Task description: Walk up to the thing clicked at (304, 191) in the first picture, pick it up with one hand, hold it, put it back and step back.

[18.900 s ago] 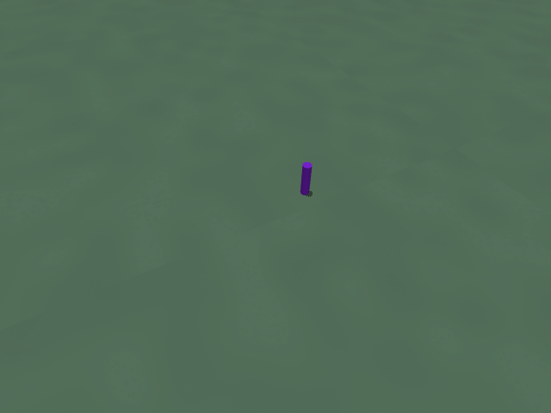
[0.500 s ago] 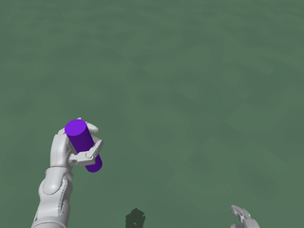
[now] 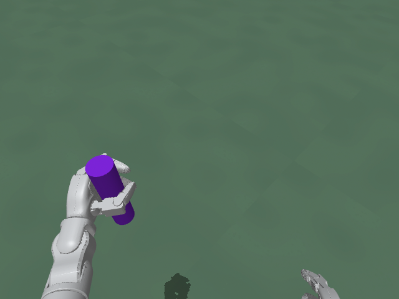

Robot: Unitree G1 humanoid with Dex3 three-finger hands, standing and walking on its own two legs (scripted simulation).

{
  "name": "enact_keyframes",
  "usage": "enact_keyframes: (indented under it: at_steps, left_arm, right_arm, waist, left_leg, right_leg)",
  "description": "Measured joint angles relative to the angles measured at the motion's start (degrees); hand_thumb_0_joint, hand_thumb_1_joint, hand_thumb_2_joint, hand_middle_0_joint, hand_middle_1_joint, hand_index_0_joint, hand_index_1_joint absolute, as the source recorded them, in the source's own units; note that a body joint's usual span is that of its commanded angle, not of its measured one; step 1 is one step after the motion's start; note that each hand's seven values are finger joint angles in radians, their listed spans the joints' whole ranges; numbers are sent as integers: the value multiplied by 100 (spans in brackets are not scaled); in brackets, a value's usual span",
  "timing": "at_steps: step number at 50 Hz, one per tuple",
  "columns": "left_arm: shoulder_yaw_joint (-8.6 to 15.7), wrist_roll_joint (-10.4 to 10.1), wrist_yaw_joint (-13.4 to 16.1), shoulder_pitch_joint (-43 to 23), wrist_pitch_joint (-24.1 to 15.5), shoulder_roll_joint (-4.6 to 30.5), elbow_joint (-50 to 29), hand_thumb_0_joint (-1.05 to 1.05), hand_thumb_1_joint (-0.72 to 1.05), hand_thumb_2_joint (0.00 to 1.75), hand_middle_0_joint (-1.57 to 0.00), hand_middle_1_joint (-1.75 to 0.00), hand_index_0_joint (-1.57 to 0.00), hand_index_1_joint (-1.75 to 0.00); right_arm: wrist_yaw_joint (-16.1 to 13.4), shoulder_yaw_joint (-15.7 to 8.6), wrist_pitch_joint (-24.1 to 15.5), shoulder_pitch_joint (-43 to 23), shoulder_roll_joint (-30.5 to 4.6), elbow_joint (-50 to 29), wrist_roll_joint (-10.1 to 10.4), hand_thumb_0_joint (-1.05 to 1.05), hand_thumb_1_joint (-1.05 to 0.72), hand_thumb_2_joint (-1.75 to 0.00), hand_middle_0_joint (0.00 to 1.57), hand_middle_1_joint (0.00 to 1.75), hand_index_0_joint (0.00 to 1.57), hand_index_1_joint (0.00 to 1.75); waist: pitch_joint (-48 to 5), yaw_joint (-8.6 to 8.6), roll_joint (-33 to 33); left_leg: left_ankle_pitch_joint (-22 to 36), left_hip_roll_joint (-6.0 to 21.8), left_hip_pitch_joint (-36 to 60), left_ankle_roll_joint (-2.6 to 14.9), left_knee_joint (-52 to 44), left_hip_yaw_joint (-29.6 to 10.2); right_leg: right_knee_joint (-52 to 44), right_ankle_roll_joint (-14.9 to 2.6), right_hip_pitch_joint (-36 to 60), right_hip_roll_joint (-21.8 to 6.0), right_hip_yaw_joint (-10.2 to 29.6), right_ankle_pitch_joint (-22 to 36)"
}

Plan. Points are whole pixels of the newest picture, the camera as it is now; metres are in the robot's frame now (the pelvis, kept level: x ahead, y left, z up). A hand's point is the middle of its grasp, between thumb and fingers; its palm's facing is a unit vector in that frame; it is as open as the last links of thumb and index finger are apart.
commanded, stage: hold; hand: left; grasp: from the side
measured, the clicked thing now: (113, 194) +0.33 +0.18 +0.04
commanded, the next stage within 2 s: crouch in 0.52 s
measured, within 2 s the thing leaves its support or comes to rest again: neither
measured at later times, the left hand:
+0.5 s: hand (117, 194) +0.31 +0.17 +0.06, palm faces +0.03 -1.00 +0.00, open 6.2 cm
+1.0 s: hand (124, 208) +0.32 +0.17 -0.01, palm faces +0.05 -1.00 +0.02, open 6.2 cm
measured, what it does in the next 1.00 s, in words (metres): stands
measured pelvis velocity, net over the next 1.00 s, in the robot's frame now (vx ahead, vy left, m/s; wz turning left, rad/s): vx -0.02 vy -0.01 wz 0.00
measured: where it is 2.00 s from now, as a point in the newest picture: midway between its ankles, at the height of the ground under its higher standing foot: outside the picture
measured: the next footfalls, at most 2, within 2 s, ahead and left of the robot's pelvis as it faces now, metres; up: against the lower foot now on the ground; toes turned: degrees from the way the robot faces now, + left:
none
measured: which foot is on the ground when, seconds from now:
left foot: down 0.00-1.00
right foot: down 0.00-1.00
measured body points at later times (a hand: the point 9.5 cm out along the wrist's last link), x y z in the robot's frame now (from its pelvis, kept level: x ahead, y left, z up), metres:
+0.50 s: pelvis -0.01 +0.00 +0.00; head +0.02 +0.01 +0.45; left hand +0.31 +0.22 +0.06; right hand +0.13 -0.25 -0.10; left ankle +0.01 +0.13 -0.70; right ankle +0.02 -0.14 -0.70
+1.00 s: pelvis -0.02 -0.01 -0.03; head +0.05 +0.01 +0.41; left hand +0.31 +0.22 -0.01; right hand +0.11 -0.26 -0.14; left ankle +0.01 +0.13 -0.70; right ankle +0.02 -0.14 -0.70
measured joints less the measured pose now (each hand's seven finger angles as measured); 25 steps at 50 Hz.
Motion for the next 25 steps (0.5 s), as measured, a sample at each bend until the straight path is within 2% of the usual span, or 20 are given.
enact_keyframes:
  at_steps: [6,25]
  left_arm:
    - [-37,44,5,7,3,-6,18,1,12,104,-98,-105,-91,-110]
    - [-42,7,22,54,-45,-10,-22,1,12,104,-97,-105,-90,-110]
  right_arm:
    - [16,-12,7,27,1,9,-11,1,-89,-89,21,30,20,30]
    - [30,11,-48,7,-5,22,8,1,-89,-89,21,30,20,30]
  waist:
    - [-8,-1,6]
    - [-10,11,12]
  left_leg:
    - [-5,-3,-24,9,37,-4]
    - [24,-4,-31,-1,44,-21]
  right_leg:
    - [19,7,-14,-2,-1,4]
    - [43,-5,-23,-1,-13,18]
